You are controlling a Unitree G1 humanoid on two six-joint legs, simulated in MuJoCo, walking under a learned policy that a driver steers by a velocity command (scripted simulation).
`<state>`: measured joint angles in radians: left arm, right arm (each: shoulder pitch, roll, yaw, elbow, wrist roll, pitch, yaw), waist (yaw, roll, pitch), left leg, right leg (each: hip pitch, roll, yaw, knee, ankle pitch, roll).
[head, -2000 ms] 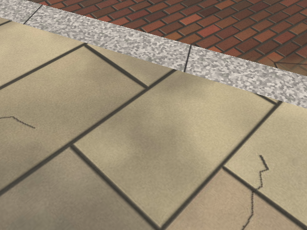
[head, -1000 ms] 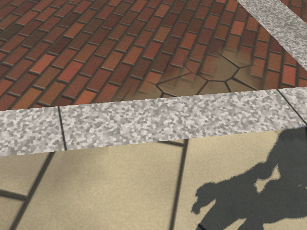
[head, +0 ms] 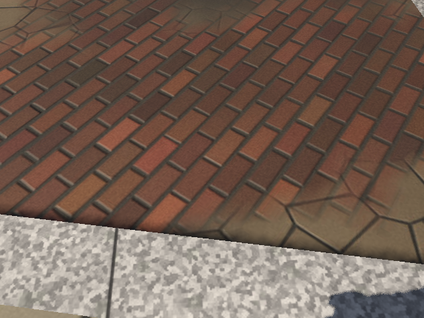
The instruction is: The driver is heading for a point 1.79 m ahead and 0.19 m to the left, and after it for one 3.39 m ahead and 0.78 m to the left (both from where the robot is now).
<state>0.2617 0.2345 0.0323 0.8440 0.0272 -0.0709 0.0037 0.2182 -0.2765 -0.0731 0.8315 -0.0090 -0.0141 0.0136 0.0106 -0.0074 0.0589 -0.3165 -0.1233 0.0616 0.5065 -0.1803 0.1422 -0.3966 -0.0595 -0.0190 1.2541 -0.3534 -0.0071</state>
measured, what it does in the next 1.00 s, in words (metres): walks ahead, turning left: right foot, then left foot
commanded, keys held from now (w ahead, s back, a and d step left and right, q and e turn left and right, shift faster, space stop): w+q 0.46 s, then w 0.54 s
